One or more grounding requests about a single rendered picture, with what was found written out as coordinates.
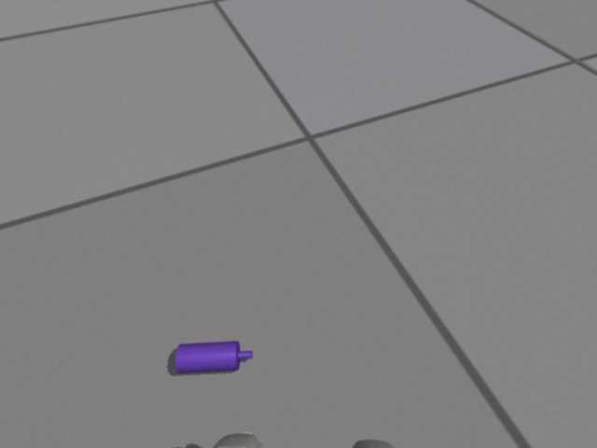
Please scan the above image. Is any bottle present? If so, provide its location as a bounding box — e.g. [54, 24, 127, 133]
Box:
[175, 341, 252, 373]

